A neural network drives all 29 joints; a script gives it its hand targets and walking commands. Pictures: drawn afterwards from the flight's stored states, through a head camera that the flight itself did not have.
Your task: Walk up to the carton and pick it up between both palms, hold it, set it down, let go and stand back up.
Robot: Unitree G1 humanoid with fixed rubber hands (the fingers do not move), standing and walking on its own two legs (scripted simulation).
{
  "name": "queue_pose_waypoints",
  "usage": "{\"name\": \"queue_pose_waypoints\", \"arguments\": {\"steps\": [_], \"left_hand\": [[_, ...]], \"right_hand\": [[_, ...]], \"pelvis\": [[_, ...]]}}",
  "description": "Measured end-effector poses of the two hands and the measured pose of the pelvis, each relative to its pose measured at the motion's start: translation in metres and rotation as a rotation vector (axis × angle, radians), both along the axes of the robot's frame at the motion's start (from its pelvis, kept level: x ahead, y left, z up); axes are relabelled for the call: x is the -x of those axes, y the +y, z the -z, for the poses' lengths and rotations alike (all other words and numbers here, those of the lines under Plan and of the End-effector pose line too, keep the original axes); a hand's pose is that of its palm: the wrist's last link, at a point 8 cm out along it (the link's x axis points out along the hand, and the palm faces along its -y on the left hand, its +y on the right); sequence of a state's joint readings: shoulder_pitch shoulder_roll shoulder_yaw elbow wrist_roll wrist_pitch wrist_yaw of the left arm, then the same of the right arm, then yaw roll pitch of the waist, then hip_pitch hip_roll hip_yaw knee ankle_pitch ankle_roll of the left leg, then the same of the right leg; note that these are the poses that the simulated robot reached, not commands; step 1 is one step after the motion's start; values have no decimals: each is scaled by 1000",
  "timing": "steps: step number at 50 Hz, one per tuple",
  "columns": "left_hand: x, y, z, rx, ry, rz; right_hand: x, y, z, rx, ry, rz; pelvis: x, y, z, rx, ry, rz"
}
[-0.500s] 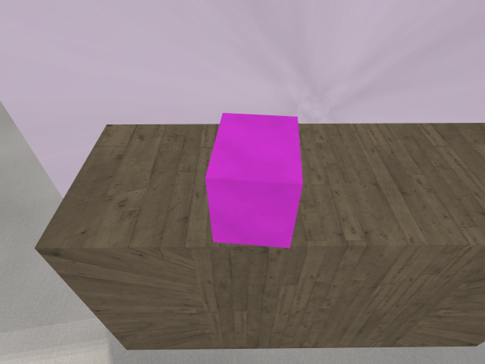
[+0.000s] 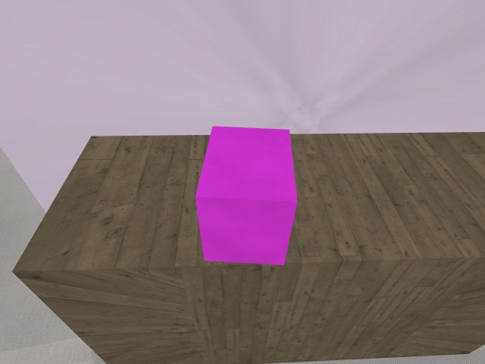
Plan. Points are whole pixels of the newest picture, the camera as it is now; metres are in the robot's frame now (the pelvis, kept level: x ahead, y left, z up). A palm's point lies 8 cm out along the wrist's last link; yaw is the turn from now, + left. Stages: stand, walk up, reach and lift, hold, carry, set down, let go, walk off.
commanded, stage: stand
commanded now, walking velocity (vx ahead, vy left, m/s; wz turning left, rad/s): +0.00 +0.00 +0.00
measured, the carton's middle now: (247, 194) +0.45 -0.01 +0.03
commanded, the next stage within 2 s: none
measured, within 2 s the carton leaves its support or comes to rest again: neither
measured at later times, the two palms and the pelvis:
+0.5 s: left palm out of the picture -0.08 +0.19 -0.15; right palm out of the picture -0.08 -0.18 -0.15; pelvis -0.03 +0.01 +0.00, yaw +0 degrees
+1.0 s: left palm out of the picture -0.10 +0.19 -0.15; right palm out of the picture -0.09 -0.18 -0.15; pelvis -0.04 +0.02 +0.00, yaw +0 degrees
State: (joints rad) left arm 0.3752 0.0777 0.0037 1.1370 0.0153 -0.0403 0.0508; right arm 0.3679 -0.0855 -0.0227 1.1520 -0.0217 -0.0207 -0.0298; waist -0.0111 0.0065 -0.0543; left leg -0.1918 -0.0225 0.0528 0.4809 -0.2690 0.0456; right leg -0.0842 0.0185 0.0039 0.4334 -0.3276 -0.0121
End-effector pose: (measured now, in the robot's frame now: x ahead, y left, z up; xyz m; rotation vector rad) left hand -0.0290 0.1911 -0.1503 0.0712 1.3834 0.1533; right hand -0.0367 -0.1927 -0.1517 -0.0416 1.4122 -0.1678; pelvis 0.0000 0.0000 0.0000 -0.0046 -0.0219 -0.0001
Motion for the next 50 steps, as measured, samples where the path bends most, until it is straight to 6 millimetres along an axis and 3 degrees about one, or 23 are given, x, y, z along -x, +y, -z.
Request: {"name": "queue_pose_waypoints", "arguments": {"steps": [9,19,39,50], "left_hand": [[15,0,-1,8,51,4],[40,0,2,25,107,-6],[66,5,1,36,128,-7],[67,4,0,36,118,0]], "right_hand": [[20,11,1,-16,55,-7],[42,7,-3,10,96,-12],[47,15,-3,6,67,-25],[49,15,-2,3,61,-22]], "pelvis": [[9,5,0,0,-9,0],[20,9,0,1,-16,-5],[39,16,-1,1,-11,-5],[43,16,-1,1,-8,-2]]}}
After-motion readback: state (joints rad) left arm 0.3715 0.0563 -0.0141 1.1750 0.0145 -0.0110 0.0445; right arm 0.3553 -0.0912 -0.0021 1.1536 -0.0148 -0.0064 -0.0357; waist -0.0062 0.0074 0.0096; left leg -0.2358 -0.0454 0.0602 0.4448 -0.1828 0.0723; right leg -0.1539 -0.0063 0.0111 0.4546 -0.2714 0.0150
